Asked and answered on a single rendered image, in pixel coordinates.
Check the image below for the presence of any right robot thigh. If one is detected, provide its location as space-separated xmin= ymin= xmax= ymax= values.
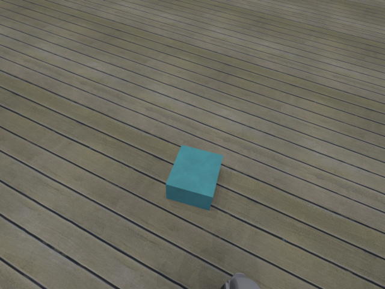
xmin=224 ymin=277 xmax=260 ymax=289

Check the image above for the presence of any carton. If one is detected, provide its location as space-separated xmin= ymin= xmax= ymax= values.
xmin=166 ymin=145 xmax=223 ymax=210

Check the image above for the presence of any right robot shin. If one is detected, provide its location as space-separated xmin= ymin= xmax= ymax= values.
xmin=229 ymin=273 xmax=245 ymax=280

